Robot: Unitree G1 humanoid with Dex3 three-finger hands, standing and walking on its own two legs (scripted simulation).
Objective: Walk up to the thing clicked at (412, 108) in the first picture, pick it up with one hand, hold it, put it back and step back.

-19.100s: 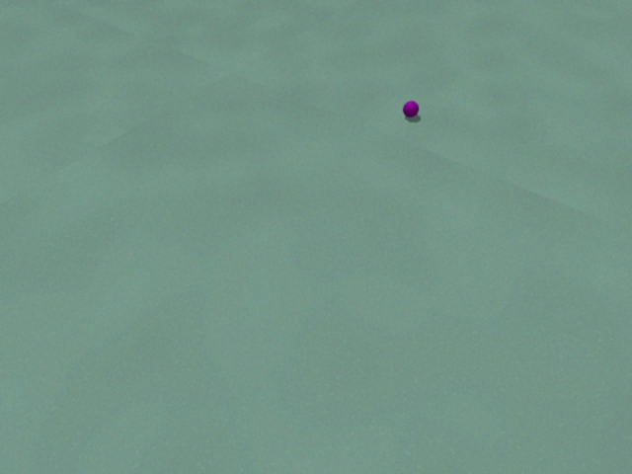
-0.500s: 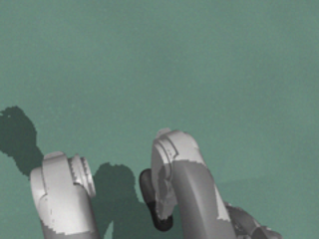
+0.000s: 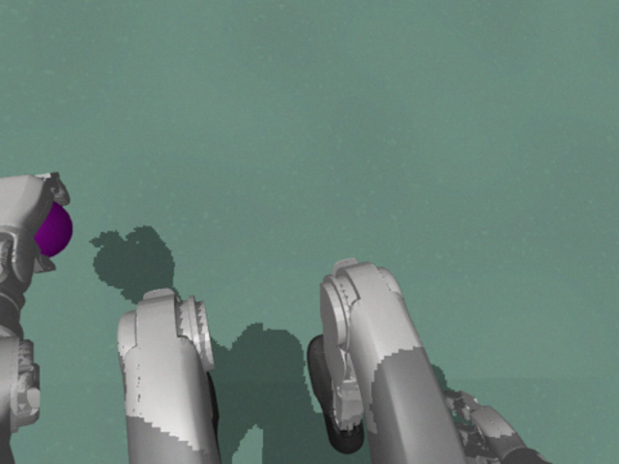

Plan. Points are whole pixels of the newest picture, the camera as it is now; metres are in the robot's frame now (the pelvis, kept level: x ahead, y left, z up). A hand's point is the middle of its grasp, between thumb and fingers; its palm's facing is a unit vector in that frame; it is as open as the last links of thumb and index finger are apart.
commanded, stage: settle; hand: left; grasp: from above
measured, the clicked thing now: (35, 228) +0.43 +0.32 -0.18
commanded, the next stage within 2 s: lift in 0.04 s
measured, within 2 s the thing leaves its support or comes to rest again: neither
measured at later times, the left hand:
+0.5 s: hand out of the picture +0.40 +0.32 -0.08, palm faces -0.46 -0.08 -0.88, open 10.5 cm
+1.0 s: hand out of the picture +0.34 +0.31 +0.11, palm faces -0.41 -0.13 -0.90, open 10.5 cm
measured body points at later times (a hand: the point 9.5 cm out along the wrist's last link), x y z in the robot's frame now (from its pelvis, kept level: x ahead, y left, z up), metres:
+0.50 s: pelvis +0.00 +0.00 +0.05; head +0.20 +0.06 +0.45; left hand +0.42 +0.32 -0.03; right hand +0.08 -0.27 -0.07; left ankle +0.08 +0.13 -0.30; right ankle +0.11 -0.12 -0.30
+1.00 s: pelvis +0.01 +0.01 +0.21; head +0.15 +0.05 +0.63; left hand +0.36 +0.31 +0.16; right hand +0.17 -0.24 +0.09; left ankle +0.08 +0.13 -0.30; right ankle +0.11 -0.12 -0.30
